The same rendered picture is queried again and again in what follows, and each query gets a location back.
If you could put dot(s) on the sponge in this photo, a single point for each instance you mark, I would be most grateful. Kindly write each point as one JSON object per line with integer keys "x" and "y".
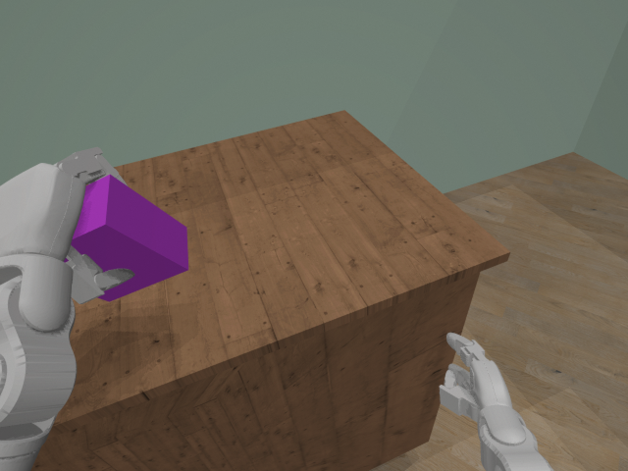
{"x": 119, "y": 229}

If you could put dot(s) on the robot left hand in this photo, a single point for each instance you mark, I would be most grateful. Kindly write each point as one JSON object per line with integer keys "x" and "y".
{"x": 39, "y": 213}

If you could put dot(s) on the robot left forearm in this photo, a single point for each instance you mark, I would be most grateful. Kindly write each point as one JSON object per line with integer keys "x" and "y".
{"x": 38, "y": 368}

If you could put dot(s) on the table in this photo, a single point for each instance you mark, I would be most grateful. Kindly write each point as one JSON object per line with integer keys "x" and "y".
{"x": 309, "y": 332}

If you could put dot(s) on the robot right hand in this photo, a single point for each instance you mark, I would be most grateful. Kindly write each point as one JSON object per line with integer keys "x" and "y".
{"x": 468, "y": 393}

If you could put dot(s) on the robot right forearm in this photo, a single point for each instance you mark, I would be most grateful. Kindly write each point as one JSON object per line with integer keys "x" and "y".
{"x": 506, "y": 443}

